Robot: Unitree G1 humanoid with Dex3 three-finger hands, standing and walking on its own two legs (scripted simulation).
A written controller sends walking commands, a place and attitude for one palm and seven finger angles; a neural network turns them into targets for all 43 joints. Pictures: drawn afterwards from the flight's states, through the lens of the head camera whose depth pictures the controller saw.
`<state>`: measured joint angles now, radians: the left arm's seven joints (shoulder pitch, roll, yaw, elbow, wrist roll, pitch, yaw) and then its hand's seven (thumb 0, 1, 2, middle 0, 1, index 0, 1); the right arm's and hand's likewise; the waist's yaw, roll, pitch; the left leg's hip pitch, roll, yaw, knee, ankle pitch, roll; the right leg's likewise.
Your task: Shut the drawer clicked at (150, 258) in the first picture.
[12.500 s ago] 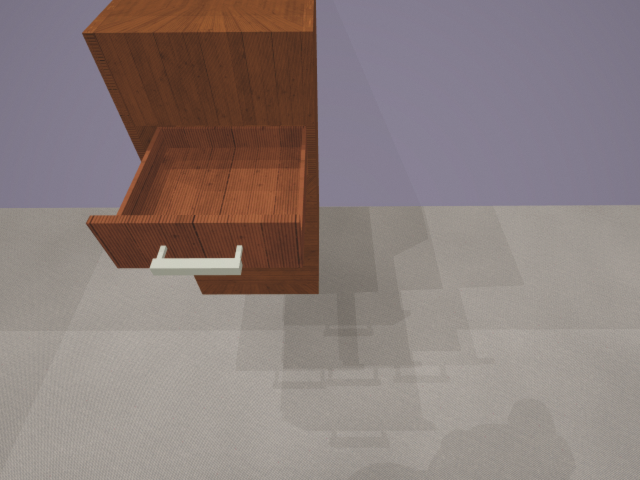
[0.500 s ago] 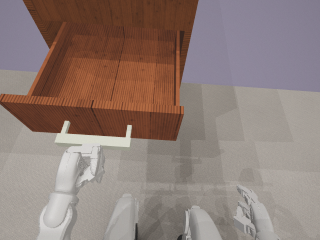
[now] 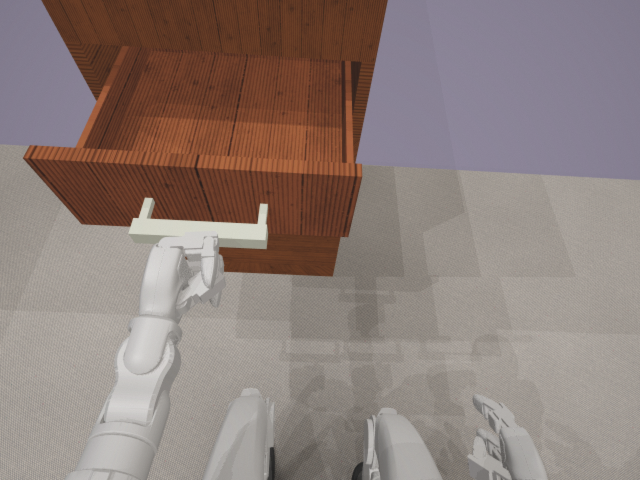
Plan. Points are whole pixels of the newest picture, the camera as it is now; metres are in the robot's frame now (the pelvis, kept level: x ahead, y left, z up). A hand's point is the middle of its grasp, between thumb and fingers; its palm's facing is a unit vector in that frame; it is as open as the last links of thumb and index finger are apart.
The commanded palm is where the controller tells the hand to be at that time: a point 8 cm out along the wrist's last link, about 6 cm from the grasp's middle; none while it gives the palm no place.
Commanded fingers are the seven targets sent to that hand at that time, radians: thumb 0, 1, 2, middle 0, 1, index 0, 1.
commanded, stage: push the drawer shut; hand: left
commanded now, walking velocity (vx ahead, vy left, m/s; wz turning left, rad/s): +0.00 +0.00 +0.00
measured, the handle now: (203, 220) +0.42 +0.17 +0.03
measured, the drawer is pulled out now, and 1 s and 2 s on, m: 0.21 0.09 0.00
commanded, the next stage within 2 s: none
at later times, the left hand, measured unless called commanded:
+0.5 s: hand (226, 231) +0.41 +0.14 +0.03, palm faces -0.02 -1.00 -0.07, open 3.2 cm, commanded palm +0.40 +0.18 +0.03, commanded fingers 0.00 0.90 0.90 -1.40 -1.60 -1.40 -1.60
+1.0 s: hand (231, 194) +0.47 +0.14 +0.03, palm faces -0.01 -1.00 -0.07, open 3.2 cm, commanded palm +0.47 +0.18 +0.03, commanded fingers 0.00 0.90 0.90 -1.40 -1.60 -1.40 -1.60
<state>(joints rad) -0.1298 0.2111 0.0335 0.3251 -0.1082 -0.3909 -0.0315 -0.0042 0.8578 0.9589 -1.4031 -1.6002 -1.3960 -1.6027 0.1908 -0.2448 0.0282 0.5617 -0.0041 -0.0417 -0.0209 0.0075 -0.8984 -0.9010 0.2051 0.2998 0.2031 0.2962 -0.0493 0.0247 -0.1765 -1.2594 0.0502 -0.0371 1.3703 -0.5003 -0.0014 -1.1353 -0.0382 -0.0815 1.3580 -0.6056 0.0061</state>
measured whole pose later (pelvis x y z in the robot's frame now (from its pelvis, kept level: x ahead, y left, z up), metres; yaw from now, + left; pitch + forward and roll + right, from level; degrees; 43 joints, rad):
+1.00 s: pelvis +0.00 -0.01 +0.00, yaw -1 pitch +26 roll -3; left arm -0.67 0.32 0.25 0.91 -0.08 -0.49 -0.09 0.02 0.81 0.93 -1.40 -1.60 -1.40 -1.60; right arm 0.24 -0.25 0.02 0.65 -0.02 0.00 -0.02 0.00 -0.90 -0.90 0.20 0.30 0.20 0.30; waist -0.12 0.03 -0.16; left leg -1.33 0.07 -0.03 1.37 -0.49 -0.01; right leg -1.22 -0.02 -0.07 1.37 -0.59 -0.01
